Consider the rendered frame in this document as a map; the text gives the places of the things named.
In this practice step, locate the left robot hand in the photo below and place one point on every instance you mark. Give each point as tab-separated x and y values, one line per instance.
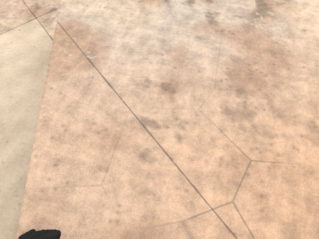
41	234

